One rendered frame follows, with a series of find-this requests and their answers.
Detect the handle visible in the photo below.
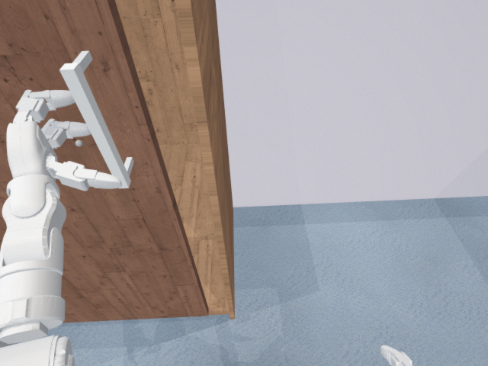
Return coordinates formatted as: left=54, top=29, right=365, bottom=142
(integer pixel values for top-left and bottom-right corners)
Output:
left=60, top=51, right=134, bottom=188

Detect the wardrobe door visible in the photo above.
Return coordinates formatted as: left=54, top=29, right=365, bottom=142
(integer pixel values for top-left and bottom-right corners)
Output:
left=0, top=0, right=209, bottom=323

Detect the left robot forearm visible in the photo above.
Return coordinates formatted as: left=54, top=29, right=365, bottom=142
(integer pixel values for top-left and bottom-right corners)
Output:
left=0, top=174, right=66, bottom=348

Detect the right robot hand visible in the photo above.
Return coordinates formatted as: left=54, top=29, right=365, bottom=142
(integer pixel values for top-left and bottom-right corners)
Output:
left=380, top=345, right=413, bottom=366

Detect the left robot upper arm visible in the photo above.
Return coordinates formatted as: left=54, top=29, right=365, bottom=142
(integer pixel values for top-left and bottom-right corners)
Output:
left=0, top=335, right=75, bottom=366

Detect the left robot hand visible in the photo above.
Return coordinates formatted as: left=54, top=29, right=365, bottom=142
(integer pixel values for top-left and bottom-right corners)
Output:
left=6, top=90, right=122, bottom=191

